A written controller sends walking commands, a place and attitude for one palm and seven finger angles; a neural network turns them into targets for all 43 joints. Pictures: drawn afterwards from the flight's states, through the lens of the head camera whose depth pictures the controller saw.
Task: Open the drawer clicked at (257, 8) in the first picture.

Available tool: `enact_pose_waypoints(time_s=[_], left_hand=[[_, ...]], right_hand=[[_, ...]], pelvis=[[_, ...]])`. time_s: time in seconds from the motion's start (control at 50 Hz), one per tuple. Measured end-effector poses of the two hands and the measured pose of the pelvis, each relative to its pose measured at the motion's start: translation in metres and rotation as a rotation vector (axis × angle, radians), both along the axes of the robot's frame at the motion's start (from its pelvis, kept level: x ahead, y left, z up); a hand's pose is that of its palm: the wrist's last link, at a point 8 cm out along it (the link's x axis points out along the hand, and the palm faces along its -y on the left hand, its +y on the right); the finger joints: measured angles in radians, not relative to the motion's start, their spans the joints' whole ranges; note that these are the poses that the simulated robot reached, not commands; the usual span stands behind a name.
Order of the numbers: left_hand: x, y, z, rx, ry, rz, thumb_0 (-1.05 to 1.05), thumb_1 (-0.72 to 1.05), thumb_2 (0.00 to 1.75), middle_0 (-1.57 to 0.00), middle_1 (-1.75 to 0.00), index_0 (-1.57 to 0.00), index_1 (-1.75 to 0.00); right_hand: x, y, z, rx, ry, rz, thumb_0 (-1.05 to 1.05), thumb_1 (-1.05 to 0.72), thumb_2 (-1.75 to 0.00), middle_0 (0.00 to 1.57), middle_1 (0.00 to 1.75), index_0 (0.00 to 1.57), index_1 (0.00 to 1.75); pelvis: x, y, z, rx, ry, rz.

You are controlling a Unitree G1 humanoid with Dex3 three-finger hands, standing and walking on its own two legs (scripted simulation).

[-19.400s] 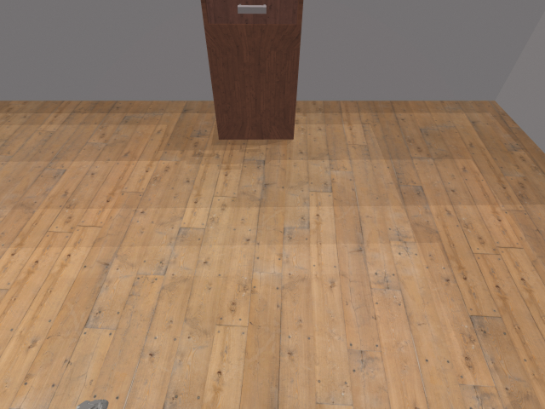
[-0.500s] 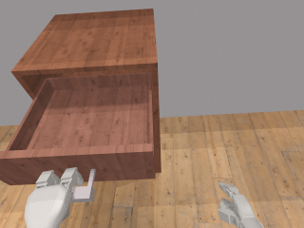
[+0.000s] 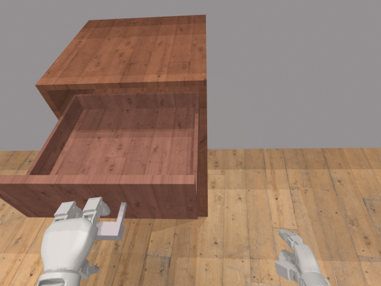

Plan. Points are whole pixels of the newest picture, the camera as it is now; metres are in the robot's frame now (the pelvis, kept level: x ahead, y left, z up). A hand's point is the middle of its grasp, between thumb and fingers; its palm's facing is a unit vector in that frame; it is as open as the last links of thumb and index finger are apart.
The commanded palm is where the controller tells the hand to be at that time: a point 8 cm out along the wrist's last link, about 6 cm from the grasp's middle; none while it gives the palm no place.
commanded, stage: open the thumb to release the handle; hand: left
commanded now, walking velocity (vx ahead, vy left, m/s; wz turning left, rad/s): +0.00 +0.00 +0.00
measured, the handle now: (93, 218) +0.24 +0.24 +0.03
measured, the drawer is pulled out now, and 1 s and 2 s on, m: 0.30 0.29 0.29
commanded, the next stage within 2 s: lift the hand off the handle in 0.02 s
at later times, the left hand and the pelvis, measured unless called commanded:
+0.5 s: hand (87, 241) +0.20 +0.24 +0.01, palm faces +0.03 -0.07 -1.00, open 13.8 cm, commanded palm +0.18 +0.24 +0.07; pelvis -0.01 -0.01 +0.00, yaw +1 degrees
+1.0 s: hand (72, 224) +0.21 +0.25 +0.07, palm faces +0.07 -0.09 -0.99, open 13.2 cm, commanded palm +0.19 +0.25 +0.14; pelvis +0.00 +0.01 +0.02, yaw +1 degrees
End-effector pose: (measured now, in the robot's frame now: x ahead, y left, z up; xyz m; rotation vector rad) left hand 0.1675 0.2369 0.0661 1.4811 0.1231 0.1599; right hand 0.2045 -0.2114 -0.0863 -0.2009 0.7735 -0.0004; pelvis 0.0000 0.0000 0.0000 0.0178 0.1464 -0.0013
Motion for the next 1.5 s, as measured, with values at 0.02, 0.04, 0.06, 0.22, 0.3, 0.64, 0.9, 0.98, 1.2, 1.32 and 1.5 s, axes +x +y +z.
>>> enact_pose_waypoints(time_s=[0.02,0.04,0.06,0.22,0.3,0.64,0.9,0.98,1.2,1.32,1.5], left_hand=[[-0.001,0.0,0.0,0.0,0.001,0.0,0.0,-0.23,0.41,-0.37,-1.23,-0.34,-1.23],[-0.001,0.0,0.001,0.001,0.002,-0.001,0.0,-0.27,0.4,-0.36,-1.22,-0.33,-1.22],[-0.002,0.0,0.001,0.003,0.003,-0.001,0.0,-0.31,0.38,-0.36,-1.22,-0.33,-1.22],[-0.003,-0.001,-0.001,0.007,-0.004,0.009,0.0,-0.46,0.31,-0.34,-1.21,-0.32,-1.2],[-0.001,-0.001,-0.002,0.016,-0.005,0.007,0.0,-0.48,0.3,-0.34,-1.22,-0.32,-1.2],[0.011,0.002,0.011,0.018,0.007,-0.018,0.0,-0.49,0.3,-0.35,-1.21,-0.39,-1.24],[0.015,0.009,0.036,0.008,0.011,-0.045,0.0,-0.49,0.3,-0.35,-1.22,-0.46,-1.23],[0.015,0.011,0.051,-0.005,-0.025,-0.042,0.0,-0.49,0.3,-0.37,-1.22,-0.45,-1.23],[0.016,0.017,0.086,-0.009,-0.04,-0.033,0.0,-0.49,0.3,-0.37,-1.22,-0.43,-1.24],[0.02,0.018,0.116,-0.011,-0.111,-0.035,0.0,-0.49,0.3,-0.35,-1.22,-0.39,-1.23],[0.028,0.017,0.141,-0.018,-0.1,-0.047,0.0,-0.49,0.3,-0.33,-1.2,-0.33,-1.2]], right_hand=[[0.0,-0.001,0.001,-0.002,-0.003,0.001,0.01,-0.9,-0.9,0.2,0.3,0.2,0.3],[0.001,-0.002,0.002,-0.004,-0.005,0.003,0.01,-0.9,-0.9,0.2,0.3,0.2,0.3],[0.001,-0.002,0.002,-0.006,-0.007,0.004,0.01,-0.9,-0.9,0.2,0.3,0.21,0.3],[-0.002,-0.01,0.001,-0.026,-0.003,0.005,0.01,-0.9,-0.9,0.2,0.3,0.2,0.3],[-0.006,-0.013,-0.003,-0.031,0.012,0.0,0.01,-0.9,-0.9,0.2,0.3,0.2,0.3],[-0.02,-0.008,-0.005,-0.019,0.029,-0.026,0.01,-0.9,-0.9,0.2,0.3,0.2,0.3],[-0.003,0.005,0.011,-0.017,-0.01,-0.004,0.01,-0.9,-0.9,0.2,0.3,0.2,0.3],[0.005,0.012,0.017,-0.006,-0.03,0.009,0.01,-0.9,-0.9,0.2,0.3,0.2,0.3],[0.021,0.034,0.03,0.021,-0.039,0.063,0.01,-0.9,-0.9,0.2,0.3,0.2,0.3],[0.025,0.042,0.036,0.031,-0.037,0.09,0.01,-0.9,-0.9,0.2,0.3,0.2,0.3],[0.026,0.047,0.044,0.061,-0.036,0.101,0.01,-0.9,-0.9,0.2,0.3,0.2,0.3]], pelvis=[[-0.001,-0.001,0.0,0.0,-0.002,0.001],[-0.001,-0.002,0.001,0.001,-0.003,0.001],[-0.002,-0.002,0.001,0.001,-0.004,0.002],[-0.007,-0.006,0.001,0.003,-0.003,0.011],[-0.009,-0.007,0.0,0.004,-0.002,0.015],[-0.014,-0.005,0.006,0.001,-0.03,0.02],[-0.008,0.003,0.016,-0.004,-0.069,0.024],[-0.005,0.006,0.019,-0.007,-0.08,0.025],[0.001,0.013,0.028,-0.012,-0.119,0.026],[0.003,0.016,0.033,-0.016,-0.137,0.03],[0.004,0.02,0.038,-0.016,-0.16,0.024]])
